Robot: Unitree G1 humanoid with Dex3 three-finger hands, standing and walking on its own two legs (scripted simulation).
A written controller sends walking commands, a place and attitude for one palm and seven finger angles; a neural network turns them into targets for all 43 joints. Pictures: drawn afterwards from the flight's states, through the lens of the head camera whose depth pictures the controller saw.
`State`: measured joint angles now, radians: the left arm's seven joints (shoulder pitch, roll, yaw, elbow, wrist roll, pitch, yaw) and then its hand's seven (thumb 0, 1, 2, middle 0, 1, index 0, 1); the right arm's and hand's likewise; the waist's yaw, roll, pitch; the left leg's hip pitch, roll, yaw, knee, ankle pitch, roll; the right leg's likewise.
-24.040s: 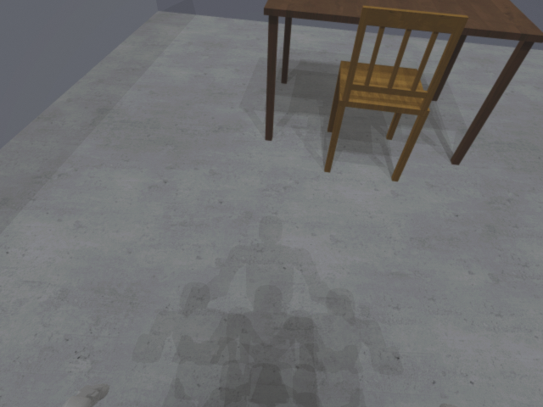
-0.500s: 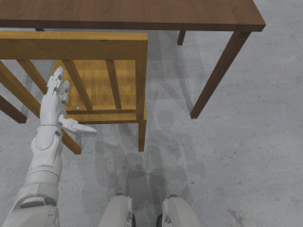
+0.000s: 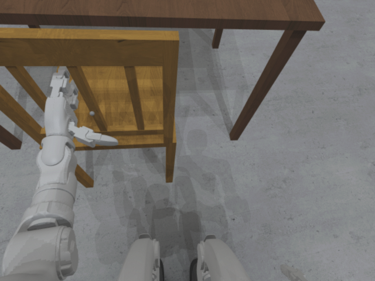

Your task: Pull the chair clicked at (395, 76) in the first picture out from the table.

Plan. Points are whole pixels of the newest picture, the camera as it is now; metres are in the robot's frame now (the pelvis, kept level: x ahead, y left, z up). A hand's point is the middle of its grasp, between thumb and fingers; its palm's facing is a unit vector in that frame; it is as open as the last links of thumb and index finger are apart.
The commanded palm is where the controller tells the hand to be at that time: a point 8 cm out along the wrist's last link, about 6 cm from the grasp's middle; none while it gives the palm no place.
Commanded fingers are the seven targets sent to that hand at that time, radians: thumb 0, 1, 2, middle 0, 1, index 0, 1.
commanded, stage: push the fingers through the gap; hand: left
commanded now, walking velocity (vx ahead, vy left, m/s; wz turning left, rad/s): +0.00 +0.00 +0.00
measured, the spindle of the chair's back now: (91, 102) +0.50 +0.21 +0.00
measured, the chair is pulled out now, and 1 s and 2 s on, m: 0.00 0.00 0.01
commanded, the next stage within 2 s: hook a spindle and tug to test in 0.56 s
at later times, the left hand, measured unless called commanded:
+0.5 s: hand (92, 105) +0.48 +0.19 +0.02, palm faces +0.10 -0.99 -0.04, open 16.9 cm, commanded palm +0.46 +0.23 +0.03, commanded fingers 0.00 -0.50 0.30 -0.06 -0.08 -0.06 -0.08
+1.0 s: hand (96, 107) +0.47 +0.19 +0.02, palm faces +0.08 -1.00 -0.04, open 15.6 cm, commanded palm +0.45 +0.22 +0.03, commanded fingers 0.00 -0.33 0.37 -0.38 -1.07 -0.38 -1.07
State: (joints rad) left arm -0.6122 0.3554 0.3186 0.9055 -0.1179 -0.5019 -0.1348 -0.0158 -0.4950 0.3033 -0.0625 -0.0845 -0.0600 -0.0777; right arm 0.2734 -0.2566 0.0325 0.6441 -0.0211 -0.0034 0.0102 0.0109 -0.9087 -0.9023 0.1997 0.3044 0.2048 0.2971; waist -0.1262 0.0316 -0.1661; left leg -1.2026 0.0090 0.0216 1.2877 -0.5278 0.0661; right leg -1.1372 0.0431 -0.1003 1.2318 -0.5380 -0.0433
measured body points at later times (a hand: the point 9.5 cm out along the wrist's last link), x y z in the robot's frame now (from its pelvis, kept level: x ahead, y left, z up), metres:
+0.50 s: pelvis +0.00 +0.00 +0.00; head +0.15 +0.03 +0.42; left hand +0.47 +0.25 +0.03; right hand +0.04 -0.26 -0.11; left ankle +0.04 +0.08 -0.62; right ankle +0.02 -0.10 -0.62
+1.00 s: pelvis +0.01 +0.00 +0.00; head +0.15 +0.03 +0.43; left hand +0.46 +0.24 +0.03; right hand +0.07 -0.26 -0.12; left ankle +0.04 +0.08 -0.62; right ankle +0.02 -0.10 -0.62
